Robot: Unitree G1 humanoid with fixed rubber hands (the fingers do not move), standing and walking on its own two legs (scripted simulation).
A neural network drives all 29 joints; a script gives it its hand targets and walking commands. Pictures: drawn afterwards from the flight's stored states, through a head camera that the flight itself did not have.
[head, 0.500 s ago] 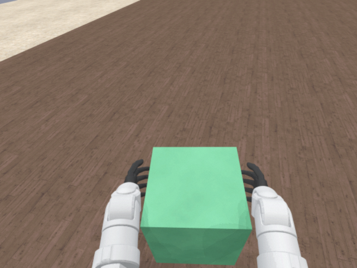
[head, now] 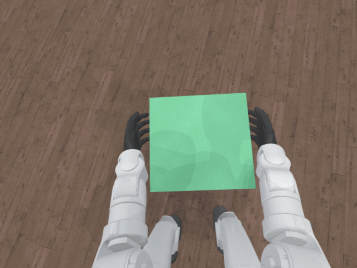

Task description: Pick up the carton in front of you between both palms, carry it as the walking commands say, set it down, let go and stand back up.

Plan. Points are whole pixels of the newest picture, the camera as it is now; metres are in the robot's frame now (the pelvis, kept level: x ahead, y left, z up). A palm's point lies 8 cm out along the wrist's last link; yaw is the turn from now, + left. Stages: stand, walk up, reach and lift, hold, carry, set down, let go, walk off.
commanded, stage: set down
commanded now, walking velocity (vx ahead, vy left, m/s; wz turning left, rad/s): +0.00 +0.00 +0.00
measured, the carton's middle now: (197, 148) +0.38 +0.00 -0.16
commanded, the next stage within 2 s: none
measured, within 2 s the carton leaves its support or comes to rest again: rests again in 1.72 s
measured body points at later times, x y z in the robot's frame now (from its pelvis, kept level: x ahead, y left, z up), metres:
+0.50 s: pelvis -0.03 -0.01 -0.14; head +0.23 -0.04 +0.23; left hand +0.43 +0.15 -0.22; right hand +0.45 -0.15 -0.23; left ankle +0.03 +0.12 -0.68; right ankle +0.07 -0.12 -0.68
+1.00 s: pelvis -0.05 -0.01 -0.25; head +0.28 -0.03 +0.05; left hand +0.46 +0.15 -0.38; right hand +0.49 -0.15 -0.39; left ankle +0.03 +0.12 -0.68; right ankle +0.07 -0.12 -0.68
